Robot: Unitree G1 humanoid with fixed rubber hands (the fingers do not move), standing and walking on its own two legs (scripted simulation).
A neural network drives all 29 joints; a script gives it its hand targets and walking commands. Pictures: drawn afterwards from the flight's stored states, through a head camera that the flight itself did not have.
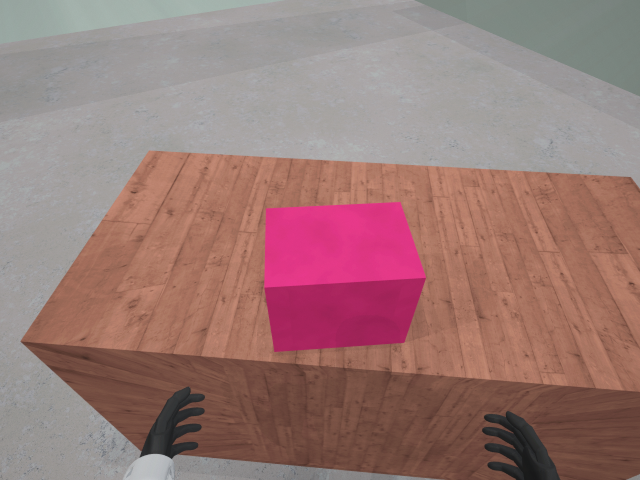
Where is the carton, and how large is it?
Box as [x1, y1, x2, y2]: [264, 202, 425, 351]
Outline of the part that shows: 400,202 266,208 264,288 274,351 394,343 404,341 425,276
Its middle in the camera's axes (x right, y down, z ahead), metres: +0.03 +0.07 +0.66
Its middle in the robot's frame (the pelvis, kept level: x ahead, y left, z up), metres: +0.44 +0.02 -0.05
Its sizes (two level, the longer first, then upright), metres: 0.224 0.160 0.183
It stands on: a pedestal, 0.64 m high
